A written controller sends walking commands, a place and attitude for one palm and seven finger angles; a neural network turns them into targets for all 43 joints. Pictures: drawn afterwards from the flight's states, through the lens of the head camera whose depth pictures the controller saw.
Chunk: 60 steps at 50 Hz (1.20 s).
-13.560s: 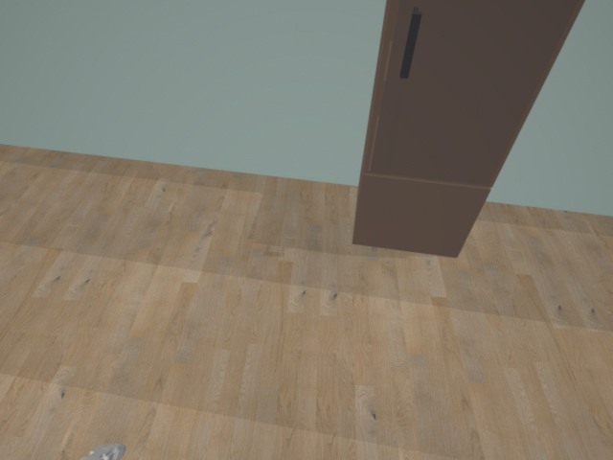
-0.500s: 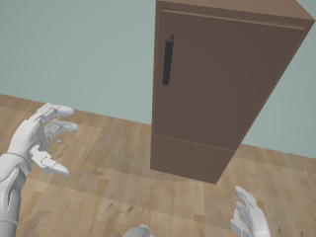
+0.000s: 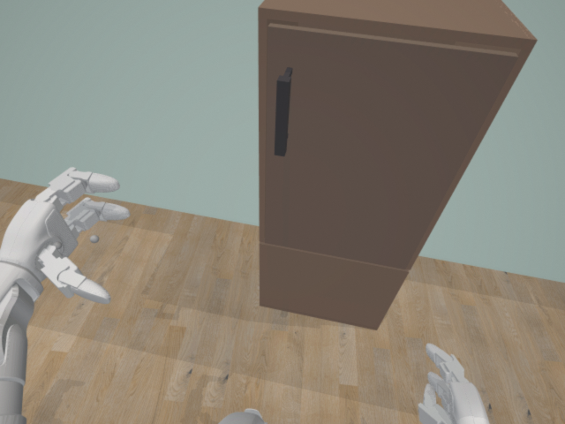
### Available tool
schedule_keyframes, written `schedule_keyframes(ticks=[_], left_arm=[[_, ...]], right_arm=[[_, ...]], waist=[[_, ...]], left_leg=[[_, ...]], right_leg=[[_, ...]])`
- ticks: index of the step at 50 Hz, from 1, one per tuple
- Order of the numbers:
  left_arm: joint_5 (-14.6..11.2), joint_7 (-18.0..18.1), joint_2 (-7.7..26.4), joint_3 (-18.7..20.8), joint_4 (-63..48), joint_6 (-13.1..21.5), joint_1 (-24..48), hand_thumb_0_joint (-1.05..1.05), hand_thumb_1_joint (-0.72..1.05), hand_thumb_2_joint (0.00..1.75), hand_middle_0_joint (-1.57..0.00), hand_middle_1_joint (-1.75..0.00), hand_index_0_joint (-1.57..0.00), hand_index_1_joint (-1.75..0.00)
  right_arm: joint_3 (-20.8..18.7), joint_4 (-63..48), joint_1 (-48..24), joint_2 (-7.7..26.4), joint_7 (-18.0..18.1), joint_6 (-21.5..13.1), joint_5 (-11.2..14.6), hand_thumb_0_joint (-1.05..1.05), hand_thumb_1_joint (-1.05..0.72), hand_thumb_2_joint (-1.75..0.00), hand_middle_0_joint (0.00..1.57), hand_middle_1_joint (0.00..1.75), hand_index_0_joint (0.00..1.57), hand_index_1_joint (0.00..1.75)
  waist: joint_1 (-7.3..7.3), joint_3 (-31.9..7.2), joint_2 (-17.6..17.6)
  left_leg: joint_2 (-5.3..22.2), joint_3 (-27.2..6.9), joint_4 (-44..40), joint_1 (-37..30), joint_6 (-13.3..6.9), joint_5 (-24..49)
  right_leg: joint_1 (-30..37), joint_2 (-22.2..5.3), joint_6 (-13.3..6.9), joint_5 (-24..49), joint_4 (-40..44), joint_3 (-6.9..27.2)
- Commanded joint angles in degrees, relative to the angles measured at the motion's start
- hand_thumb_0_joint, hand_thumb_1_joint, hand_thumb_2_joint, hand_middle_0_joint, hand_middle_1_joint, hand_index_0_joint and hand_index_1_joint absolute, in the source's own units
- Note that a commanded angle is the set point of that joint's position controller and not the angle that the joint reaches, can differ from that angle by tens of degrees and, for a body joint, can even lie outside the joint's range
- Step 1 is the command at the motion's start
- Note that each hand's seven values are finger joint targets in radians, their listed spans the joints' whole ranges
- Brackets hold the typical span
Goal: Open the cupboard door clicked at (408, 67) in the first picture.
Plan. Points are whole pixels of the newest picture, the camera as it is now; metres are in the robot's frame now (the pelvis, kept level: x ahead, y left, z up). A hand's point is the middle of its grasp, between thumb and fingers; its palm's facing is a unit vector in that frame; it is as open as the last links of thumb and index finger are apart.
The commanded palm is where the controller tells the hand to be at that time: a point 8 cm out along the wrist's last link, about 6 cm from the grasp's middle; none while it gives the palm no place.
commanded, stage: raise the hand with hooked fingers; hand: left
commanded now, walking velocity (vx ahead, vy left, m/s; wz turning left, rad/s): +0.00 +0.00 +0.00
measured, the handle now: (284, 113) +0.63 +0.06 +0.13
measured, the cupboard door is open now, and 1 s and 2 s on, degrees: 0 0 0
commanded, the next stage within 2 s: move the hooked fingers beside the handle in 0.18 s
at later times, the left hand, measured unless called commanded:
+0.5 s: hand (129, 212) +0.33 +0.25 +0.14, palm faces -0.02 -1.00 -0.03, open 14.0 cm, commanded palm +0.31 +0.29 +0.15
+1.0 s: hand (177, 176) +0.41 +0.20 +0.14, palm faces -0.12 -0.99 -0.01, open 14.0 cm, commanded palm +0.41 +0.25 +0.15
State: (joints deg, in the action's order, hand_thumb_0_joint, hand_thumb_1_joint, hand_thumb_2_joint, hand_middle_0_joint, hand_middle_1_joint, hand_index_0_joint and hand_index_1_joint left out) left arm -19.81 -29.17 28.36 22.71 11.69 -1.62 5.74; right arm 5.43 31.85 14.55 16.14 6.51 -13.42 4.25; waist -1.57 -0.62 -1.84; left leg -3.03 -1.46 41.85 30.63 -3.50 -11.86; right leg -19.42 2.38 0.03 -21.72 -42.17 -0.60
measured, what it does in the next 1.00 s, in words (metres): shifts its weight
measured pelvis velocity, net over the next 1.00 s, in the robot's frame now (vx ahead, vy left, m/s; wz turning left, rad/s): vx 0.09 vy -0.02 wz -0.02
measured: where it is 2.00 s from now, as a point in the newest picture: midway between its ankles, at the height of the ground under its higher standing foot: outside the picture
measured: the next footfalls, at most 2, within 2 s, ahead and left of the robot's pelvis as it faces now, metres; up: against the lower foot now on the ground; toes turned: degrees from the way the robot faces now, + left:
none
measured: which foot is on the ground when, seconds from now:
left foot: down 0.00-1.00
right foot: down 0.00-1.00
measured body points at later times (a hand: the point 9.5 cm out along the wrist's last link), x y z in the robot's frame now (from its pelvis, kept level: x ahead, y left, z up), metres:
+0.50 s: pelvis +0.03 -0.04 +0.00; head +0.02 -0.04 +0.45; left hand +0.33 +0.30 +0.15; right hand +0.20 -0.28 -0.07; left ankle +0.13 +0.06 -0.71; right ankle +0.01 -0.14 -0.71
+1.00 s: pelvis +0.09 -0.02 +0.01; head +0.12 -0.03 +0.46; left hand +0.41 +0.26 +0.14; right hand +0.27 -0.26 -0.06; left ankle +0.13 +0.06 -0.71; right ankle +0.01 -0.13 -0.71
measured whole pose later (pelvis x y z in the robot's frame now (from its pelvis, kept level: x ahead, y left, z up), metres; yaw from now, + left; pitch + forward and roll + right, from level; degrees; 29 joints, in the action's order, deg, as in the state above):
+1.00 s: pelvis +0.09 -0.02 +0.01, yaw -1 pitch +7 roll -2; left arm -19.6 -27.4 22.9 19.0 14.8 0.4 11.6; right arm 2.5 30.9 13.5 16.1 4.3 -9.9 4.0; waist -2.2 -4.5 -2.2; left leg -2.5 -0.8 41.6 31.0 -3.1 -17.0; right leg -18.5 2.6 -1.0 -26.0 -38.4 -0.1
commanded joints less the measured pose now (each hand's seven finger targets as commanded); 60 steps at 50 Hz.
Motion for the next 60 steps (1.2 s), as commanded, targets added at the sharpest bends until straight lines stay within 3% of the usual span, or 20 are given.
schedule_keyframes(ticks=[1,7,11,15,21,22,23,24,27,29,31,33,37,39,46,49,54,55,59,60], left_arm=[[-1.5,1.4,17.6,7.9,-12.5,4.6,17.4,0.0,-0.5,0.3,-0.3,-1.2,-0.3,-1.2],[-2.1,-1.5,14.1,3.3,-6.7,2.0,16.9,0.0,-0.5,0.3,-0.3,-1.2,-0.3,-1.2],[-2.8,-2.3,16.6,5.0,-7.5,3.2,18.4,0.0,-0.5,0.3,-0.3,-1.2,-0.3,-1.2],[-3.2,-1.4,17.6,5.7,-8.1,5.5,21.5,0.0,-0.5,0.3,-0.3,-1.2,-0.3,-1.2],[-2.1,-0.7,19.3,5.0,3.4,5.4,28.8,0.0,-0.5,0.3,-0.3,-1.2,-0.3,-1.2],[-2.1,-0.8,19.3,4.8,4.1,5.6,30.2,0.0,-0.5,0.3,-0.3,-1.2,-0.3,-1.2],[-1.8,-1.2,19.5,4.5,4.7,5.6,31.1,0.0,-0.5,0.3,-0.3,-1.2,-0.3,-1.2],[-1.6,-1.6,20.3,5.5,5.6,5.5,30.0,0.0,-0.5,0.3,-0.3,-1.2,-0.3,-1.2],[-1.9,-3.0,16.7,2.2,2.2,6.9,30.2,0.0,-0.5,0.3,-0.3,-1.2,-0.3,-1.2],[-2.5,-3.7,18.2,5.3,1.7,7.5,25.4,0.0,-0.5,0.3,-0.3,-1.2,-0.3,-1.2],[-3.1,-4.3,18.1,6.4,-0.8,7.8,22.4,0.0,-0.5,0.3,-0.3,-1.2,-0.3,-1.2],[-3.5,-4.1,17.6,7.4,-2.0,7.5,19.9,0.0,-0.5,0.3,-0.3,-1.2,-0.3,-1.2],[-3.7,-2.7,15.6,7.7,-3.3,5.9,15.4,0.0,-0.5,0.3,-0.3,-1.2,-0.3,-1.2],[-3.4,-1.9,14.8,7.6,-5.0,5.4,15.7,0.0,-0.5,0.3,-0.3,-1.2,-0.3,-1.2],[-1.8,1.1,8.7,1.0,-12.3,6.4,24.8,0.0,-0.5,0.3,-0.3,-1.2,-0.3,-1.2],[-0.5,2.6,5.5,-2.8,-9.3,5.9,28.5,0.0,-0.5,0.3,-0.3,-1.2,-0.3,-1.2],[2.4,5.5,6.6,-3.1,0.1,3.8,34.3,0.0,-0.5,0.3,-0.3,-1.2,-0.3,-1.2],[2.8,6.1,6.1,-4.0,0.7,3.6,37.0,0.0,-0.5,0.3,-0.3,-1.2,-0.3,-1.2],[3.7,8.2,10.8,0.0,6.8,5.3,41.7,0.0,-0.5,0.3,-0.3,-1.2,-0.3,-1.2],[3.8,8.2,9.3,-1.7,7.3,5.9,43.6,0.0,-0.5,0.3,-0.3,-1.2,-0.3,-1.2]], right_arm=[[-3.6,-9.2,-6.8,8.0,0.9,-3.6,0.2,0.0,-0.9,-0.9,0.2,0.3,0.2,0.3],[-3.8,-8.8,-5.8,8.1,1.1,-3.5,0.8,0.0,-0.9,-0.9,0.2,0.3,0.2,0.3],[-4.0,-8.8,-6.3,8.1,1.0,-3.4,0.7,0.0,-0.9,-0.9,0.2,0.3,0.2,0.3],[-4.0,-8.1,-7.2,7.6,0.9,-3.1,0.5,0.0,-0.9,-0.9,0.2,0.3,0.2,0.3],[-4.5,-5.2,-6.6,7.9,1.3,-2.0,0.3,0.0,-0.9,-0.9,0.2,0.3,0.2,0.3],[-4.7,-4.9,-6.5,7.9,1.2,-2.0,0.3,0.0,-0.9,-0.9,0.2,0.3,0.2,0.3],[-4.7,-4.9,-6.7,8.0,1.1,-2.1,0.3,0.0,-0.9,-0.9,0.2,0.3,0.2,0.3],[-4.8,-5.0,-6.3,8.0,1.0,-1.9,0.3,0.0,-0.9,-0.9,0.2,0.3,0.2,0.3],[-4.7,-5.9,-5.9,7.8,0.7,-2.2,0.6,0.0,-0.9,-0.9,0.2,0.3,0.2,0.3],[-5.0,-6.5,-4.6,8.3,0.4,-2.4,0.5,0.0,-0.9,-0.9,0.2,0.3,0.2,0.3],[-5.3,-7.3,-4.0,8.5,-0.1,-2.3,0.5,0.0,-0.9,-0.9,0.2,0.3,0.2,0.3],[-5.4,-7.8,-3.6,8.3,-0.7,-2.3,0.5,0.0,-0.9,-0.9,0.2,0.3,0.2,0.3],[-5.8,-9.0,-3.0,8.0,-1.6,-1.6,0.4,0.0,-0.9,-0.9,0.2,0.3,0.2,0.3],[-5.9,-9.5,-2.7,7.9,-2.1,-1.0,0.4,0.0,-0.9,-0.9,0.2,0.3,0.2,0.3],[-6.1,-9.0,-2.3,7.6,-2.0,0.3,0.0,0.0,-0.9,-0.9,0.2,0.3,0.2,0.3],[-6.0,-7.8,-2.0,7.6,-1.6,1.1,-0.1,0.0,-0.9,-0.9,0.2,0.3,0.2,0.3],[-5.8,-6.2,-1.7,7.9,-1.3,3.6,-0.2,0.0,-0.9,-0.9,0.2,0.3,0.2,0.3],[-5.7,-6.2,-1.9,7.8,-1.4,4.1,-0.3,0.0,-0.9,-0.9,0.2,0.3,0.2,0.3],[-5.6,-5.6,-1.1,7.8,-1.5,6.0,-0.6,0.0,-0.9,-0.9,0.2,0.3,0.2,0.3],[-5.3,-5.8,-1.3,7.6,-1.6,6.3,-0.6,0.0,-0.9,-0.9,0.2,0.3,0.2,0.3]], waist=[[0.06,-10.9,-9.6],[0.94,-7.9,-4.1],[0.95,-9.9,-3.3],[1.17,-8.7,-5.2],[2.54,-4.8,-2.7],[2.51,-5.9,-1.2],[2.32,-6.9,-2.6],[1.8,-8.7,-3.2],[1.76,-13.6,-4.8],[0.61,-17.7,-2.4],[-0.29,-21.3,-3.1],[-0.95,-21.3,-2.5],[-1.72,-19.3,-0.6],[-1.42,-20.1,-2.2],[1.59,-22.9,-7.1],[3.06,-20.9,-4.5],[3.26,-19.5,-1.2],[3.43,-19.8,-2.2],[2.93,-21.9,-0.6],[3.27,-21.7,-1.9]], left_leg=[[4.5,-9.7,-13.3,-17.7,2.8,-24.9],[3.8,-7.3,-11.0,-13.7,1.9,-20.9],[3.3,-5.7,-7.9,-13.5,1.7,-16.3],[3.0,-4.5,-5.6,-11.7,2.0,-15.2],[3.1,-2.8,-0.9,-6.2,2.3,-11.8],[3.2,-3.1,-0.2,-5.7,2.2,-10.7],[3.2,-3.1,0.1,-5.7,2.1,-9.3],[3.3,-3.3,0.3,-6.1,2.0,-8.0],[3.2,-3.5,-0.5,-11.1,1.2,-3.2],[3.1,-3.5,-0.9,-14.8,0.7,2.4],[3.0,-2.8,-1.2,-19.1,0.5,8.3],[2.9,-2.5,-1.6,-20.7,0.4,12.4],[2.9,-1.8,-2.5,-21.3,0.3,16.0],[3.0,-1.6,-2.7,-22.2,0.5,18.0],[4.4,-3.7,-2.8,-29.6,1.6,21.2],[4.5,-4.4,-3.3,-28.5,1.7,17.5],[4.1,-4.1,-3.9,-25.7,1.7,13.9],[4.0,-3.9,-4.0,-25.7,1.7,13.2],[3.7,-3.2,-4.1,-24.5,1.6,12.4],[3.5,-3.0,-4.0,-24.3,1.6,11.7]], right_leg=[[-10.7,0.4,-2.0,-5.8,7.3,-2.4],[-9.9,0.5,-1.7,-6.4,9.7,-1.4],[-9.7,0.0,-1.7,-7.8,11.1,0.4],[-10.6,-0.9,-1.7,-13.8,13.0,3.0],[-12.9,-3.0,-1.1,-20.7,16.2,8.4],[-11.7,-3.5,-1.0,-19.5,16.2,9.5],[-11.3,-3.7,-0.9,-17.1,15.8,9.6],[-10.5,-3.7,-1.0,-14.3,15.1,9.5],[-9.1,-2.3,-1.2,-1.8,12.0,6.6],[-7.5,-1.2,-0.8,8.7,9.7,4.3],[-6.5,-0.5,-0.3,18.1,7.6,2.3],[-6.2,0.1,-0.4,22.8,6.6,0.6],[-5.9,0.4,-0.6,24.9,6.7,-0.5],[-6.1,0.3,-0.6,26.4,6.1,-0.7],[-10.4,0.6,-1.3,20.6,6.7,-1.7],[-11.8,0.4,-1.4,18.1,7.4,-2.0],[-11.1,-0.2,-1.8,17.6,8.1,-1.6],[-11.3,-0.3,-1.8,17.2,8.3,-1.5],[-8.4,-0.3,-2.0,18.1,8.7,-0.9],[-8.6,-0.3,-2.0,17.7,8.7,-0.8]])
